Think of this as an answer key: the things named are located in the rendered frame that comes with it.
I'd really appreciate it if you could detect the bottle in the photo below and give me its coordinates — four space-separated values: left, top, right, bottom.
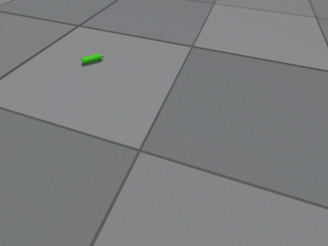
81 54 104 65

